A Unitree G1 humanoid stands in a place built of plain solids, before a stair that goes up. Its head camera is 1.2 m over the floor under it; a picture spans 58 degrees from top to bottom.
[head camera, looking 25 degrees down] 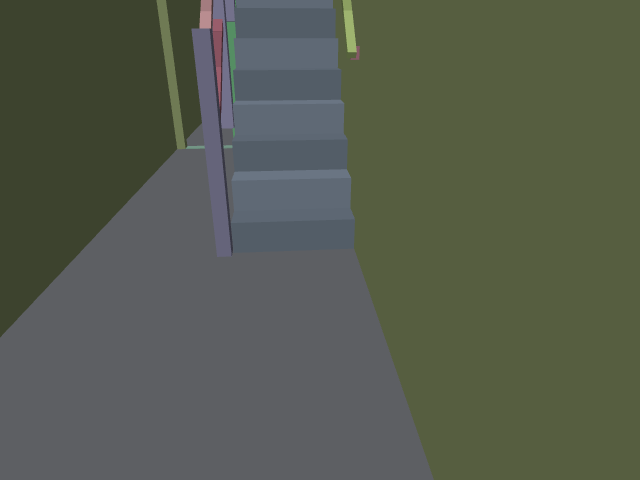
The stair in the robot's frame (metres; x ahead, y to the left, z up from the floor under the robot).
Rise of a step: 0.20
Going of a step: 0.20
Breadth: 0.75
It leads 5 degrees to the left of straight ahead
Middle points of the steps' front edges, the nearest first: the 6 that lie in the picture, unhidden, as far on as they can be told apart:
2.42 0.16 0.20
2.62 0.18 0.40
2.81 0.19 0.60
3.01 0.21 0.80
3.21 0.22 1.00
3.41 0.24 1.20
